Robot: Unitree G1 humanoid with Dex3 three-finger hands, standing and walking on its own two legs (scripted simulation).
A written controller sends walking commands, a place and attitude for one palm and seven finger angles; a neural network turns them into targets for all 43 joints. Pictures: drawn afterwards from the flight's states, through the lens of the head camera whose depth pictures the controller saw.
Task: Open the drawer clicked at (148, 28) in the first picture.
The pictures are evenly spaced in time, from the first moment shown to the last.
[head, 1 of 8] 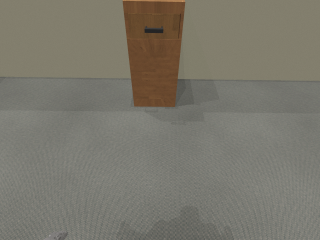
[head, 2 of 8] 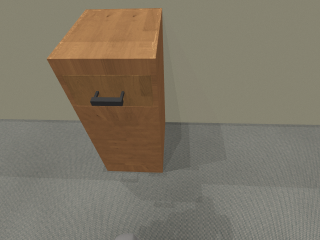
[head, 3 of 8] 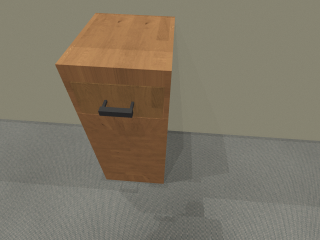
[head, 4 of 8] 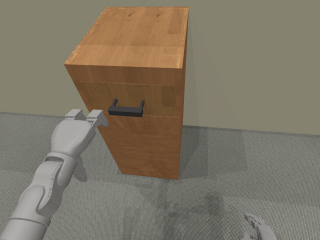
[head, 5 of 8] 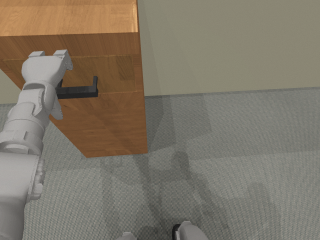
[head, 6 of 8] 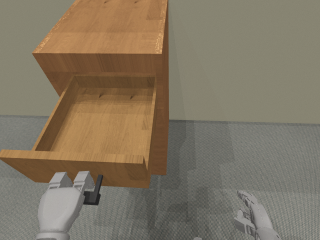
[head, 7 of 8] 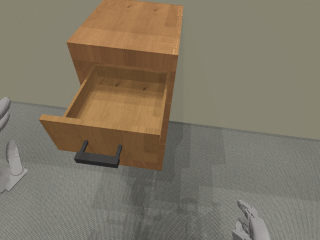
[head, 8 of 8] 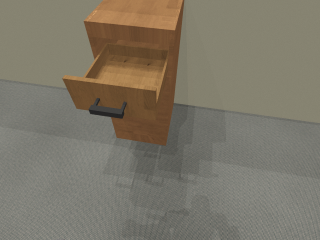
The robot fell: no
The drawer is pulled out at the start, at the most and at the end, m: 0.00 0.30 0.29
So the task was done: yes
